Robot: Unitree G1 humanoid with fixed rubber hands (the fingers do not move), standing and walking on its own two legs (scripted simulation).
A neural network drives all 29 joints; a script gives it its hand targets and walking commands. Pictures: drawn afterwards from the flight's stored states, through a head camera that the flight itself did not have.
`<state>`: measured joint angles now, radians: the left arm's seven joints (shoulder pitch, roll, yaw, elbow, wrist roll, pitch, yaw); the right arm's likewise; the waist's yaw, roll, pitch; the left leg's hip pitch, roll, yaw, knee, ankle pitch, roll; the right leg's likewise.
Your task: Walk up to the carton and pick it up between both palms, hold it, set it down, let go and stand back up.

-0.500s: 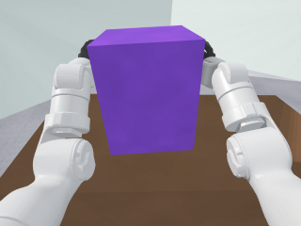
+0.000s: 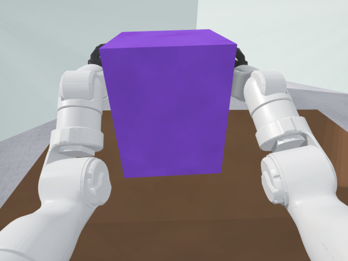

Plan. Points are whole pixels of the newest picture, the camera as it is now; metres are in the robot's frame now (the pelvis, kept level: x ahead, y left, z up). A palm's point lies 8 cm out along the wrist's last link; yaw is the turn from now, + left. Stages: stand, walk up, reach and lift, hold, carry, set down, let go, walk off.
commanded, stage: hold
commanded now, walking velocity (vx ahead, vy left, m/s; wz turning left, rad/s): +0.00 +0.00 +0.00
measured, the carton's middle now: (169, 99) +0.36 -0.01 +0.28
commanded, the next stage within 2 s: none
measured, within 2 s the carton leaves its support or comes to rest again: neither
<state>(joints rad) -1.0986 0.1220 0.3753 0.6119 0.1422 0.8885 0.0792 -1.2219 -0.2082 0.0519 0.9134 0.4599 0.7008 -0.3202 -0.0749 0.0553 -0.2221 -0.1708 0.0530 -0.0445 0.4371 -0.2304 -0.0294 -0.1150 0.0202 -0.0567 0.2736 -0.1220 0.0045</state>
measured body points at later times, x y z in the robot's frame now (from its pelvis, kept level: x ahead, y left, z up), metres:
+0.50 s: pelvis +0.00 +0.00 +0.00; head -0.10 +0.00 +0.44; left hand +0.39 +0.14 +0.33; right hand +0.38 -0.15 +0.33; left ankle +0.01 +0.13 -0.75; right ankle +0.02 -0.12 -0.75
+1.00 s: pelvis +0.01 +0.00 +0.00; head -0.09 +0.01 +0.44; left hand +0.39 +0.15 +0.32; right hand +0.39 -0.15 +0.32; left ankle +0.01 +0.13 -0.75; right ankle +0.02 -0.12 -0.75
